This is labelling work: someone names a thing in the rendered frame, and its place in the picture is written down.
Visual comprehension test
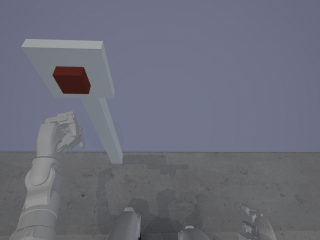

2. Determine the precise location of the robot right thigh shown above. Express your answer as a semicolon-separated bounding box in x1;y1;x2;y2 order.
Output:
177;228;210;240

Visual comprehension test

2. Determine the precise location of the robot left forearm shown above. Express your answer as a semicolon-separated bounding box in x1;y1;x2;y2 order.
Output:
9;156;62;240

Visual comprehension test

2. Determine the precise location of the robot left thigh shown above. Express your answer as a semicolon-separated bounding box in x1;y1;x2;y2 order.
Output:
107;211;141;240

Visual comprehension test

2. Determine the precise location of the robot left hand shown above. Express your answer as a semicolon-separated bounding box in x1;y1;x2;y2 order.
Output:
36;111;85;161

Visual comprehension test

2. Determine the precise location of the button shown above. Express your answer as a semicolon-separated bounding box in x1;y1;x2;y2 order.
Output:
53;66;91;94

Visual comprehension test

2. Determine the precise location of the robot thigh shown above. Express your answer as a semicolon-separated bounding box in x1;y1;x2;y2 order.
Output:
177;228;210;240
107;211;141;240

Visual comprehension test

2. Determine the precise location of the robot right hand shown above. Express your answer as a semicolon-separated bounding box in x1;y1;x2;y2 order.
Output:
238;203;277;240

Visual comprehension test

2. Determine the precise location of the panel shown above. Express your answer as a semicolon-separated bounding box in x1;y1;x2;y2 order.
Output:
21;39;123;164

